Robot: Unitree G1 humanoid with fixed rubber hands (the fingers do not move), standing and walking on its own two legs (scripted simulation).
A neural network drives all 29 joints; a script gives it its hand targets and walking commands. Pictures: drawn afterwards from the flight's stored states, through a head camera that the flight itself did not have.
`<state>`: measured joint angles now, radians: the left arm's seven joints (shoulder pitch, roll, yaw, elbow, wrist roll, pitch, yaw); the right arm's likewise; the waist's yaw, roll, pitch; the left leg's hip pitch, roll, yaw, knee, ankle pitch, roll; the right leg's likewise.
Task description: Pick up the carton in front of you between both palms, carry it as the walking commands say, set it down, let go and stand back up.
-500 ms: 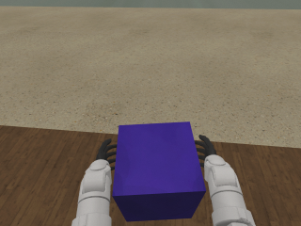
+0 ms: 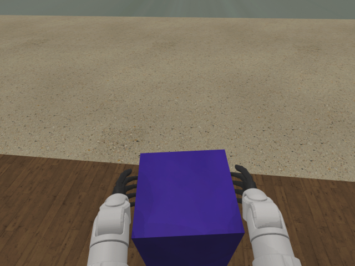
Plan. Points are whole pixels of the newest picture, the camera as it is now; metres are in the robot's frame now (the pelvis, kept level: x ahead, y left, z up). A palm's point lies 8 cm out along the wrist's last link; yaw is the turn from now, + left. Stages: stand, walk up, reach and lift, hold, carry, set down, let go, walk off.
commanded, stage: reach and lift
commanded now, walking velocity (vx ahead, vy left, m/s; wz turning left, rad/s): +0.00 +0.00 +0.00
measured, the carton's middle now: (185, 211) +0.29 +0.00 -0.05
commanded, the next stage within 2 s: hold in 0.02 s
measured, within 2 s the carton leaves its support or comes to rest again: neither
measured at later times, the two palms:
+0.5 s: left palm (118, 200) +0.27 +0.15 +0.05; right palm (252, 195) +0.27 -0.15 +0.05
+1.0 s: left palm (118, 198) +0.28 +0.15 +0.05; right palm (251, 193) +0.28 -0.15 +0.05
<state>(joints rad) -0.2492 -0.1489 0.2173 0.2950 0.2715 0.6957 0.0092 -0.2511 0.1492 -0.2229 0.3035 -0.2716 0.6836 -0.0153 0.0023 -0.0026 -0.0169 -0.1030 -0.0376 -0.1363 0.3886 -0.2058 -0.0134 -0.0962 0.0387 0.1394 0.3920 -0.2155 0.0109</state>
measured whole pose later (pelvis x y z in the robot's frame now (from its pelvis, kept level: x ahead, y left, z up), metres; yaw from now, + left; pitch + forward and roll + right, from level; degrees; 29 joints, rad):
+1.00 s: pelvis -0.01 +0.00 +0.00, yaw +0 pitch -7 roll +0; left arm -0.26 -0.15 0.21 0.24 0.28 0.77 0.00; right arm -0.26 0.15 -0.22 0.25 -0.28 0.76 -0.01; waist 0.00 0.00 0.00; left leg -0.06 -0.04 -0.13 0.36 -0.19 -0.01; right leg -0.05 0.04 0.13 0.37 -0.20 0.01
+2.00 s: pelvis +0.18 +0.00 -0.01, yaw -3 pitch +6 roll +0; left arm -0.12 -0.13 0.12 -0.37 0.10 1.22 0.10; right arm -0.15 0.13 -0.08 -0.31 -0.10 1.19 -0.10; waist 0.01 -0.01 -0.12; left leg -0.24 0.02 0.18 0.48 -0.35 0.04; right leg -0.37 -0.06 -0.09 0.95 -0.50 0.00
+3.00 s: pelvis +0.65 -0.04 -0.02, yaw -1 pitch +5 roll +0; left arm -0.70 -0.02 0.23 0.01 0.07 1.21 0.12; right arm -0.69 0.02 -0.23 0.02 -0.05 1.19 -0.14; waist -0.01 0.00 0.09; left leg -0.45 0.01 0.17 0.57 -0.21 0.09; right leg -0.30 -0.01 -0.05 0.61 -0.38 -0.01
